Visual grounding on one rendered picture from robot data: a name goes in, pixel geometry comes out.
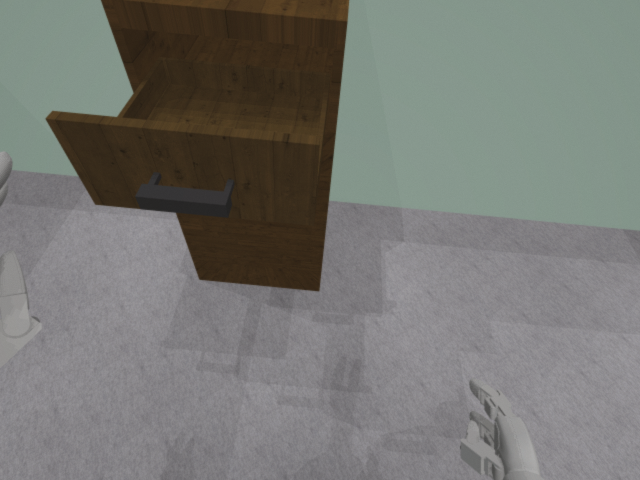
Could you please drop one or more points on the drawer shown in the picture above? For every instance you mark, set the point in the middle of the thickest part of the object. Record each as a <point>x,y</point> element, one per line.
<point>200,123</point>

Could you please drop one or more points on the cabinet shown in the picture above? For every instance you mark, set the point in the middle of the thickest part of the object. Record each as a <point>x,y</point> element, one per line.
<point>306,35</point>

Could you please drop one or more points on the robot left hand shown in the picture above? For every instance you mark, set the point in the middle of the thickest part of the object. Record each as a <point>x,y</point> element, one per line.
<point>16,326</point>

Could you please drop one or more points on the handle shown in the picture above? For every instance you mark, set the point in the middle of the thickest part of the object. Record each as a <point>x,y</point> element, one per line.
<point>155,197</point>

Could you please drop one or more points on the robot right hand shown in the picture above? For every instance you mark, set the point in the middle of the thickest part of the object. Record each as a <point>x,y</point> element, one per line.
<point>507,445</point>

